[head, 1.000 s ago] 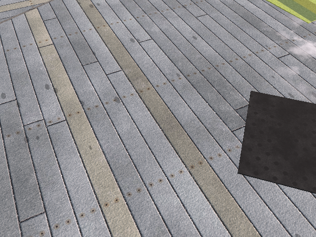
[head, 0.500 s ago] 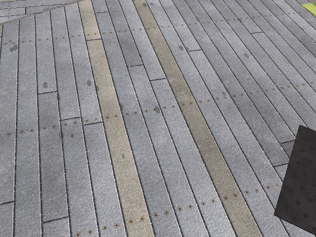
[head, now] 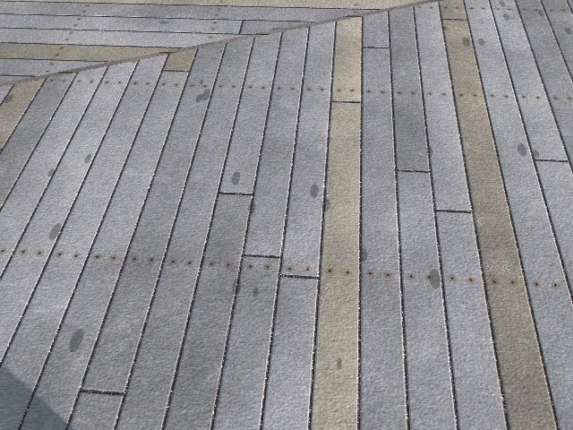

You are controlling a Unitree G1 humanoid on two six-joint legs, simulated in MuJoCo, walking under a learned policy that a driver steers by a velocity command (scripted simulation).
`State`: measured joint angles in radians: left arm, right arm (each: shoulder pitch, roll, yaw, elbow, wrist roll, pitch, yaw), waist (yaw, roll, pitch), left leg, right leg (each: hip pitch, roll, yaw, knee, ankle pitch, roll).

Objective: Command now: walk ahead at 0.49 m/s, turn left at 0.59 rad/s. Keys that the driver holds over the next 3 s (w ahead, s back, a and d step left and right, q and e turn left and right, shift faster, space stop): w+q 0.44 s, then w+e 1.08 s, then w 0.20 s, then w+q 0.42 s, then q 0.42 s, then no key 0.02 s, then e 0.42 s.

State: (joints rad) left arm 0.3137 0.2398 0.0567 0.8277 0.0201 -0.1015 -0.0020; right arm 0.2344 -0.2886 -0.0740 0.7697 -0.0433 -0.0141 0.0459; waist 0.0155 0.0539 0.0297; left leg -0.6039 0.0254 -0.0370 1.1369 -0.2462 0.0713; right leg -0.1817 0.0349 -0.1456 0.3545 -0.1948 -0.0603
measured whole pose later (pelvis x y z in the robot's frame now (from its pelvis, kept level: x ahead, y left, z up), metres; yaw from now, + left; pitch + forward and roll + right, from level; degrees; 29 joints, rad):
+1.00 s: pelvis +0.57 +0.09 -0.01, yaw +6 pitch +0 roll +0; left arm 0.26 0.28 0.06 0.82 0.01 -0.03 -0.02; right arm 0.27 -0.25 -0.02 0.83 -0.04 -0.09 0.00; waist -0.01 0.02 0.05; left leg -0.40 0.00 -0.01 1.23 -0.33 0.03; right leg -0.31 0.12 -0.03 0.49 -0.18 -0.13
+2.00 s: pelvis +1.08 +0.05 +0.00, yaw -13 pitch +1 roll +1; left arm 0.18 0.22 0.02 0.76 0.03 -0.07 -0.01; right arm 0.39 -0.24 -0.04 0.91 -0.01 -0.04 0.02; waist -0.04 0.02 0.03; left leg -0.37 0.03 0.00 1.08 -0.36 0.07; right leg -0.28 0.00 -0.11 0.47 -0.21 -0.06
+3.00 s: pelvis +1.33 +0.02 +0.00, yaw +1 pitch +0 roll +1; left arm 0.31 0.22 0.04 0.87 0.02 0.01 0.02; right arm 0.17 -0.24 -0.05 0.84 -0.01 0.03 -0.04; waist 0.02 0.02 0.01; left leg -0.38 -0.09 -0.01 0.72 -0.38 0.04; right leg -0.20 0.05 0.07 0.47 -0.27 -0.04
